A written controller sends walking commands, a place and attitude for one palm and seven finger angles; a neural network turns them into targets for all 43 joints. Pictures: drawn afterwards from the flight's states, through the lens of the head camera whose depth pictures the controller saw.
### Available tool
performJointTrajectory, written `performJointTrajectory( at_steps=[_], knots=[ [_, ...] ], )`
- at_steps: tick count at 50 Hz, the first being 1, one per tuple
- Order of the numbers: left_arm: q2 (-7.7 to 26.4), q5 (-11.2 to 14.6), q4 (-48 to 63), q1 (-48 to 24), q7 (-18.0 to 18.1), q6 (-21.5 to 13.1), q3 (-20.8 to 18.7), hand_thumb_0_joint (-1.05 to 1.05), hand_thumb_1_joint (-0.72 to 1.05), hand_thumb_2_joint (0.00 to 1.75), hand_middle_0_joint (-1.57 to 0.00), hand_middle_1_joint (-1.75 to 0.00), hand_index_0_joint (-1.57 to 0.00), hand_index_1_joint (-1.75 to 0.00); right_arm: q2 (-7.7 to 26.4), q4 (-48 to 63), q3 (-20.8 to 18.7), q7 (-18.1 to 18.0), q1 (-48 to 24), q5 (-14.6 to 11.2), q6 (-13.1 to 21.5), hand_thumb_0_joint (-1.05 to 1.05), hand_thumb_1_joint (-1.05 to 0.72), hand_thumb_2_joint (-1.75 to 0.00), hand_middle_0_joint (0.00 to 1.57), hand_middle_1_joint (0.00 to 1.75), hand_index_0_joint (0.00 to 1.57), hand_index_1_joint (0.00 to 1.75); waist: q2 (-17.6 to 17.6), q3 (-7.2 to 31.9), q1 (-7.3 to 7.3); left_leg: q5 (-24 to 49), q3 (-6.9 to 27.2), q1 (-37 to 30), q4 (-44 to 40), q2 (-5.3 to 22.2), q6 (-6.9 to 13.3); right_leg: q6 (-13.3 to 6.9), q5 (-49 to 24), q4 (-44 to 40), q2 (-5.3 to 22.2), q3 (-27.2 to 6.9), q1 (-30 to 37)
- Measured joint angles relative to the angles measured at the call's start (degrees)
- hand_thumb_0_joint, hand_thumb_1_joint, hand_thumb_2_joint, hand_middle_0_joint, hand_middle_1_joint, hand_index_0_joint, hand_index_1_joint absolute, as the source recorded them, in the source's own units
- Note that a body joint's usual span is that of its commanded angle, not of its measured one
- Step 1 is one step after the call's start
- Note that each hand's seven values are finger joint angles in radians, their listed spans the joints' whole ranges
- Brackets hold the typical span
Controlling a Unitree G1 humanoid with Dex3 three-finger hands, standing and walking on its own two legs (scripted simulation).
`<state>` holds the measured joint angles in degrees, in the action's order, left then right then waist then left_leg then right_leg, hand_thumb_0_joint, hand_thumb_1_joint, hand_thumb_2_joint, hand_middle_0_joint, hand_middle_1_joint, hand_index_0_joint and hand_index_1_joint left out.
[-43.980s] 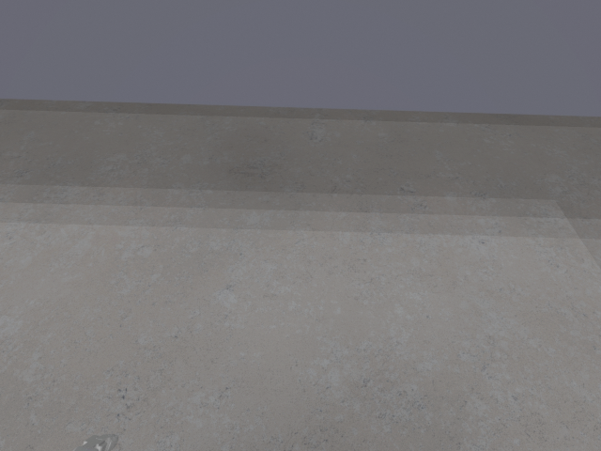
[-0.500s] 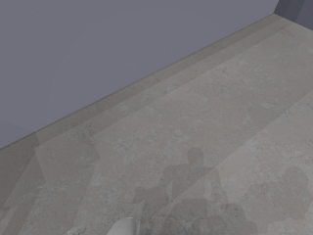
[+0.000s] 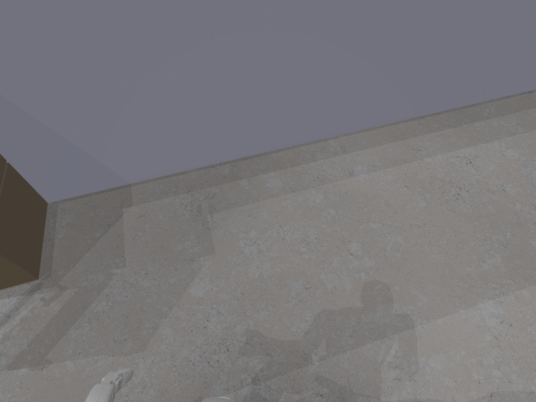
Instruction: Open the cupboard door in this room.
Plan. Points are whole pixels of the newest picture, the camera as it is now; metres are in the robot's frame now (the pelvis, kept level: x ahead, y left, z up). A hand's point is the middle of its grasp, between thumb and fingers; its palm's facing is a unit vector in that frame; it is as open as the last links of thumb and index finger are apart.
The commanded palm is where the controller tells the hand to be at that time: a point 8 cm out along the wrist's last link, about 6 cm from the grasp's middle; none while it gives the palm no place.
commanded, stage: turn to face it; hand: left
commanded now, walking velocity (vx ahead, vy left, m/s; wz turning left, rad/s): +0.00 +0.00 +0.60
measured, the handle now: out of the picture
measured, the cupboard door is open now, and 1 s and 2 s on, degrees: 44 44 44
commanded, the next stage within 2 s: take the last steps up to it in 1.64 s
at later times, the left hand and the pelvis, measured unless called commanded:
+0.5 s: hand out of the picture -0.01 +0.22 -0.17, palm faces +0.37 -0.90 -0.24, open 7.4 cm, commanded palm none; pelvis +0.00 +0.00 +0.00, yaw +19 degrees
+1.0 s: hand out of the picture -0.03 +0.15 -0.15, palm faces +0.60 -0.77 -0.23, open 7.4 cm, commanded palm none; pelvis +0.03 -0.05 +0.01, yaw +38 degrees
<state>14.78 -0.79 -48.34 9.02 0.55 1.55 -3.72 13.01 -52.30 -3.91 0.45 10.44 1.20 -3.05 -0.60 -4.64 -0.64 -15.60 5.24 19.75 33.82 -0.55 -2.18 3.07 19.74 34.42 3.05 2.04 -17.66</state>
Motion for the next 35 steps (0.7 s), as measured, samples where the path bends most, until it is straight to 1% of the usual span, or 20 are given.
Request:
performJointTrajectory(
  at_steps=[1,2,3,5,6,7,8,10,15,17,18,19,20,21,23,25,27,29,33,35],
  knots=[
    [-0.47,-0.32,0.03,-0.06,0.23,-0.53,0.07,0.0,0.9,0.9,-0.2,-0.3,-0.2,-0.3,0.47,-0.26,-0.39,0.07,-0.26,-0.2,-0.28,0.01,-0.9,-0.9,0.2,0.3,0.2,0.3,-0.67,-0.25,0.18,-4.42,0.38,1.61,4.06,-0.15,-0.01,-1.17,-0.41,0.2,-0.12,0.57,-0.09],
    [-1.07,-0.48,-0.02,-0.12,0.42,-0.75,0.38,0.0,0.9,0.9,-0.2,-0.3,-0.2,-0.3,1.0,-0.5,-0.8,0.14,-0.58,-0.23,-0.66,0.01,-0.9,-0.9,0.2,0.3,0.2,0.3,-1.31,-0.75,0.01,-8.8,0.2,3.54,10.04,-0.49,0.11,-2.19,-0.36,1.2,0.07,1.51,0.02],
    [-1.64,-0.55,-0.02,0.08,0.59,-0.84,0.68,0.0,0.9,0.9,-0.2,-0.3,-0.2,-0.3,1.45,-0.75,-1.12,0.21,-0.87,-0.23,-1.0,0.01,-0.9,-0.9,0.2,0.3,0.2,0.3,-1.55,-1.12,-0.09,-11.29,-0.59,5.46,16.58,-0.84,0.17,-2.9,-0.3,1.44,0.53,2.36,0.55],
    [-2.53,-0.56,-0.21,0.92,0.85,-0.81,1.07,0.0,0.9,0.9,-0.2,-0.3,-0.2,-0.3,1.99,-1.17,-1.47,0.5,-1.48,-0.2,-1.42,0.01,-0.9,-0.9,0.2,0.3,0.2,0.3,-1.39,-1.5,-0.25,-11.38,-2.81,8.34,27.09,-0.69,-0.19,-3.49,-0.73,0.08,1.42,3.8,2.25],
    [-2.84,-0.58,-0.44,1.38,0.92,-0.74,1.22,0.0,0.9,0.9,-0.2,-0.3,-0.2,-0.3,2.05,-1.23,-1.51,0.68,-1.72,-0.21,-1.51,0.01,-0.9,-0.9,0.2,0.3,0.2,0.3,-1.05,-1.5,-0.4,-10.7,-3.88,9.02,29.68,-0.33,-0.51,-3.57,-1.1,-0.97,1.85,4.51,3.12],
    [-3.05,-0.64,-0.7,1.8,0.95,-0.66,1.34,0.0,0.9,0.9,-0.2,-0.3,-0.2,-0.3,1.97,-1.21,-1.52,0.86,-1.92,-0.27,-1.56,0.01,-0.9,-0.9,0.2,0.3,0.2,0.3,-0.53,-1.48,-0.52,-10.19,-4.92,9.11,30.38,0.1,-0.81,-3.6,-1.45,-2.0,2.32,5.21,3.93],
    [-3.21,-0.7,-0.98,2.15,0.95,-0.61,1.43,0.0,0.9,0.9,-0.2,-0.3,-0.2,-0.3,1.82,-1.14,-1.47,1.01,-2.1,-0.32,-1.57,0.01,-0.9,-0.9,0.2,0.3,0.2,0.3,0.06,-1.46,-0.62,-9.88,-5.85,8.72,29.5,0.52,-1.08,-3.59,-1.73,-2.92,2.78,5.96,4.67],
    [-3.4,-0.76,-1.39,2.68,0.83,-0.64,1.6,0.0,0.9,0.9,-0.2,-0.3,-0.2,-0.3,1.46,-0.99,-1.3,1.25,-2.5,-0.4,-1.55,0.01,-0.9,-0.9,0.2,0.3,0.19,0.3,1.19,-1.51,-0.56,-9.72,-7.4,7.13,25.03,1.22,-1.42,-3.5,-1.99,-4.12,3.63,7.58,5.74],
    [-3.13,-0.88,-2.1,3.73,0.47,-0.99,1.42,0.0,0.9,0.9,-0.21,-0.3,-0.2,-0.3,0.72,-0.52,-0.59,1.4,-4.34,-0.64,-1.09,0.01,-0.91,-0.9,0.2,0.3,0.19,0.3,3.3,-2.23,0.84,-9.86,-9.72,1.53,10.93,1.63,-0.83,-2.89,-0.54,-2.7,5.28,11.45,6.19],
    [-2.61,-0.7,-2.51,4.46,0.29,-0.91,1.05,0.0,0.9,0.9,-0.21,-0.3,-0.2,-0.3,0.56,0.07,-0.29,1.4,-4.9,-0.61,-0.55,0.01,-0.9,-0.9,0.2,0.3,0.19,0.3,3.88,-2.16,1.16,-6.22,-10.48,-1.48,3.95,1.34,-0.21,-2.26,1.09,-0.07,6.09,12.93,5.52],
    [-2.37,-0.5,-2.56,5.18,0.16,-0.75,0.85,0.0,0.9,0.9,-0.21,-0.3,-0.2,-0.3,0.78,0.63,-0.12,1.5,-4.91,-0.52,-0.11,0.01,-0.9,-0.9,0.2,0.3,0.19,0.3,3.71,-1.65,1.24,-1.65,-10.47,-3.26,-0.15,1.5,0.68,-1.84,2.39,2.41,6.35,13.56,4.5],
    [-1.79,-0.28,-2.86,5.27,0.03,-0.32,0.55,0.0,0.9,0.9,-0.21,-0.3,-0.2,-0.3,0.57,0.94,-0.19,1.41,-5.15,-0.31,0.49,0.01,-0.9,-0.9,0.2,0.3,0.19,0.3,4.27,-1.51,1.08,-0.01,-10.11,-2.6,0.11,1.02,1.81,-0.82,5.05,6.84,6.82,12.65,2.64],
    [-1.12,-0.28,-3.18,5.0,0.11,0.47,0.31,0.0,0.9,0.9,-0.21,-0.3,-0.2,-0.3,0.24,1.19,-0.04,1.29,-5.39,-0.21,0.92,0.01,-0.9,-0.9,0.2,0.3,0.19,0.3,4.94,-1.75,1.25,-0.74,-9.78,-1.68,1.88,0.56,2.84,-0.16,8.89,12.23,6.44,10.1,0.38],
    [-0.61,-0.33,-3.6,4.6,0.32,1.25,0.08,0.0,0.9,0.9,-0.21,-0.3,-0.2,-0.3,-0.02,1.43,0.21,1.05,-5.32,-0.13,1.29,0.01,-0.9,-0.9,0.2,0.3,0.19,0.3,5.16,-1.8,1.42,-1.76,-9.33,-1.2,2.85,0.4,3.53,0.25,11.35,17.37,5.47,7.55,-1.88],
    [-0.02,-0.33,-4.33,3.63,0.5,2.19,-0.29,0.0,0.9,0.9,-0.21,-0.3,-0.2,-0.3,-0.38,1.77,0.54,0.29,-4.59,0.0,1.64,0.0,-0.9,-0.9,0.2,0.3,0.2,0.3,4.76,-1.48,1.44,-2.2,-7.98,-1.17,2.22,0.3,3.93,0.85,11.22,25.08,3.66,3.96,-5.78],
    [0.33,-0.32,-4.25,2.72,0.3,2.34,-0.57,0.01,0.9,0.9,-0.2,-0.3,-0.2,-0.3,-0.62,1.62,0.81,-0.24,-3.84,0.1,1.61,0.0,-0.9,-0.9,0.2,0.3,0.2,0.3,4.16,-1.23,1.47,-0.78,-6.66,-1.87,-0.16,0.14,3.5,1.25,8.3,28.3,2.74,1.71,-8.31],
    [0.49,-0.3,-3.63,2.0,0.09,2.12,-0.7,0.01,0.91,0.9,-0.2,-0.3,-0.2,-0.3,-0.72,1.19,1.03,-0.37,-3.16,0.11,1.47,0.0,-0.9,-0.9,0.2,0.3,0.2,0.3,3.49,-1.07,1.58,0.77,-5.49,-2.63,-2.49,0.02,3.37,1.46,5.95,27.67,2.31,0.3,-9.38],
    [0.51,-0.24,-2.88,1.4,-0.01,1.88,-0.68,0.01,0.91,0.9,-0.2,-0.3,-0.2,-0.3,-0.77,0.76,1.09,-0.3,-2.51,0.16,1.29,0.0,-0.9,-0.9,0.2,0.3,0.2,0.3,2.66,-0.86,1.44,1.84,-4.26,-2.99,-4.06,0.0,3.16,1.53,5.03,24.5,1.94,-0.55,-9.23],
    [0.23,-0.07,-1.48,0.21,0.02,1.38,-0.4,0.0,0.91,0.9,-0.2,-0.3,-0.19,-0.3,-0.72,0.21,0.71,-0.05,-1.27,0.32,0.7,0.0,-0.9,-0.9,0.2,0.3,0.2,0.3,0.8,-0.58,0.47,2.51,-1.24,-2.38,-4.32,0.0,2.06,1.21,4.7,13.47,0.5,-1.0,-5.6],
    [-0.01,0.07,-0.76,-0.1,0.04,0.78,-0.16,0.0,0.91,0.9,-0.2,-0.3,-0.19,-0.3,-0.54,0.01,0.33,0.01,-0.68,0.22,0.25,0.0,-0.9,-0.9,0.2,0.3,0.2,0.3,-0.05,-0.36,0.06,2.06,0.41,-1.34,-2.89,-0.22,1.23,0.85,1.95,5.93,-0.52,-0.57,-2.16]
  ],
)
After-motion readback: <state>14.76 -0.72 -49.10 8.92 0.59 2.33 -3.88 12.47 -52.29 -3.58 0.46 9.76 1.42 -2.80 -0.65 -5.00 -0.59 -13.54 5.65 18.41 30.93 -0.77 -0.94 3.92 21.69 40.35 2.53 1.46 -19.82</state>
